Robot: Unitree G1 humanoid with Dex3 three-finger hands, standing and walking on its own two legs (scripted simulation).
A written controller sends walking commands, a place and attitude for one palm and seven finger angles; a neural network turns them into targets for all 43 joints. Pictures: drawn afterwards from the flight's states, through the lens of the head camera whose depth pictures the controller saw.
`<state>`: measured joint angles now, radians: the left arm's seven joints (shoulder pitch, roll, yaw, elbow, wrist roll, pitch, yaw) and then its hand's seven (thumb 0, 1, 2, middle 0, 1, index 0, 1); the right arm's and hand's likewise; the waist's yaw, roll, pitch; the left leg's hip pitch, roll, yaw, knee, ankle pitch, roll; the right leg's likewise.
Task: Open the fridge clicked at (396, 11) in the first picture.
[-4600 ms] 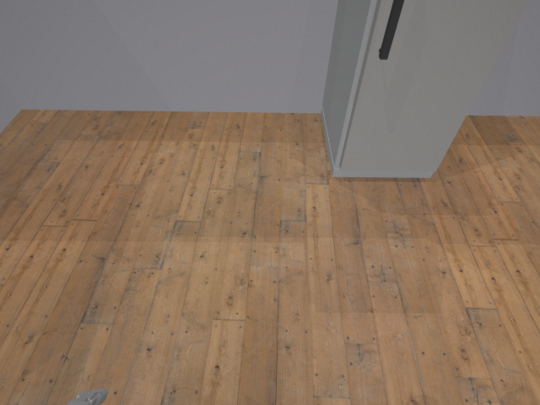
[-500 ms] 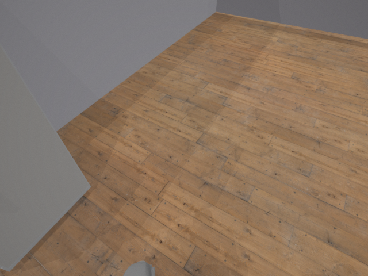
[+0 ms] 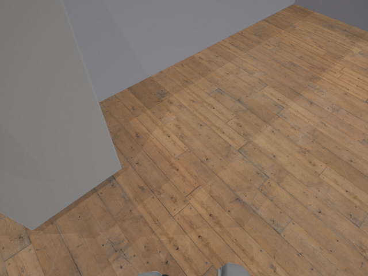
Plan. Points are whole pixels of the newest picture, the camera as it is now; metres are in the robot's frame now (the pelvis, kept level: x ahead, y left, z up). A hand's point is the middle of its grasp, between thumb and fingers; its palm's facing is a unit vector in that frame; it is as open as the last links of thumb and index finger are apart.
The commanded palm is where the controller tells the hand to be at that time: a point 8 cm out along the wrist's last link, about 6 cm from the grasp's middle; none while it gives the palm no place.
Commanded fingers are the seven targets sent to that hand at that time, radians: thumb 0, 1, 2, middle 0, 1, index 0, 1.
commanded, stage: turn to face it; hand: left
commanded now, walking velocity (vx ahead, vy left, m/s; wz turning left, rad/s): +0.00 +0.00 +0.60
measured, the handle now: out of the picture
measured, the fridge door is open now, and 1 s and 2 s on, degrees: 0 0 0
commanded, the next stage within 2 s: take the last steps up to it in 1.20 s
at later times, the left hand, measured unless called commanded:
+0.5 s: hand out of the picture +0.04 +0.14 -0.14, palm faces +0.31 -0.91 -0.27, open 7.4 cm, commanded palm none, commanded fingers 0.00 0.90 0.90 -0.20 -0.30 -0.20 -0.30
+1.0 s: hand out of the picture -0.03 +0.20 -0.15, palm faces +0.58 -0.76 -0.28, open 7.4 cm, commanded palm none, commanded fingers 0.00 0.90 0.90 -0.20 -0.30 -0.20 -0.30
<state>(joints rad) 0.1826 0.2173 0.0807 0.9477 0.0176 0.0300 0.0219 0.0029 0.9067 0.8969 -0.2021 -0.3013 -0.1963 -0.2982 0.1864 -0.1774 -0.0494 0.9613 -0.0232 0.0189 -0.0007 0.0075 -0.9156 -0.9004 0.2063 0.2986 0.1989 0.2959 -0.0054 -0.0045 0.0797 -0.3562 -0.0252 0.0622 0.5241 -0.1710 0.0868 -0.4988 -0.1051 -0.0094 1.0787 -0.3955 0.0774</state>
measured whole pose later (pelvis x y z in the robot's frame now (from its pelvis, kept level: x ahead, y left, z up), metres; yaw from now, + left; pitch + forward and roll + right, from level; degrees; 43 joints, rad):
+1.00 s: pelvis +0.01 -0.04 +0.00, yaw +36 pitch +0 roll -1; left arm 0.17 0.26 0.06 0.88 0.01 0.05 0.02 0.00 0.91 0.90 -0.20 -0.30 -0.20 -0.30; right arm 0.14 -0.23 -0.05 0.89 -0.03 0.05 0.01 0.01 -0.91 -0.90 0.21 0.30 0.20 0.30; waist 0.00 0.01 0.09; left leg -0.25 -0.02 -0.06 0.52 -0.27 0.02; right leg -0.40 -0.07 -0.03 0.85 -0.43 0.09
